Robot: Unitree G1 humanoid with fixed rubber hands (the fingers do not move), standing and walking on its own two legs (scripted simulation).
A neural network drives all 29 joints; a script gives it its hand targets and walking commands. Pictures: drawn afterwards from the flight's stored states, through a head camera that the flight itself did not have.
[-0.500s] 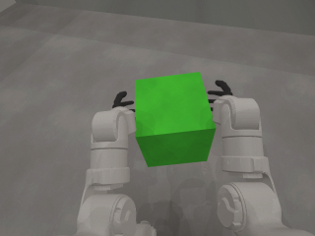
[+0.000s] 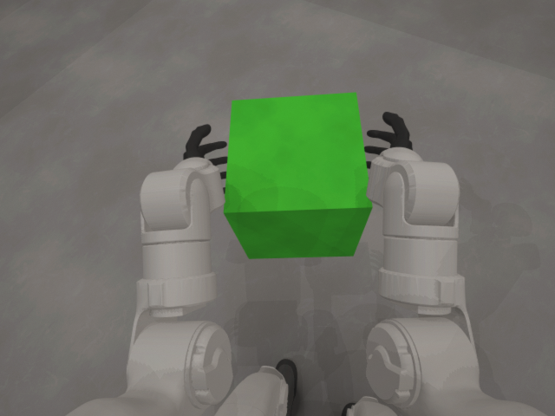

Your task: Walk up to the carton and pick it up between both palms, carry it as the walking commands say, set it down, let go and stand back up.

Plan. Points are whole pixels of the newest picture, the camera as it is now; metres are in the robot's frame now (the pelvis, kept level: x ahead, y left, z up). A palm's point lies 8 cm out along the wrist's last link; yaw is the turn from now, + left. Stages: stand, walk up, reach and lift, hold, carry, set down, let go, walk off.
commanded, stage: carry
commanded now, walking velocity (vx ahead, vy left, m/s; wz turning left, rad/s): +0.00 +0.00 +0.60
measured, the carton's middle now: (297, 184) +0.44 +0.02 +0.01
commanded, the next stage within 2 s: none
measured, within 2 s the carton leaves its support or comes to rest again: neither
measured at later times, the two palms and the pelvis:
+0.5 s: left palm (61, 299) +0.23 +0.24 +0.12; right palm (287, 215) +0.33 +0.02 +0.12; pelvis -0.07 +0.00 -0.01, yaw +20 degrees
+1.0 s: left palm out of the picture +0.05 +0.29 +0.09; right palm (206, 353) +0.20 +0.09 +0.10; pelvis -0.21 -0.05 -0.01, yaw +33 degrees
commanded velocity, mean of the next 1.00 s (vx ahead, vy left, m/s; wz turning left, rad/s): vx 0.00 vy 0.00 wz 0.59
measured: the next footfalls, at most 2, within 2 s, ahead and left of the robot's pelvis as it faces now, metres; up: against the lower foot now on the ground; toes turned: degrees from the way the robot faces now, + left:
left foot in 0.24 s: -0.04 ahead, +0.13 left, +0.00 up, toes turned +29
right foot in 0.98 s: -0.22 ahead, -0.15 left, +0.00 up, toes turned +57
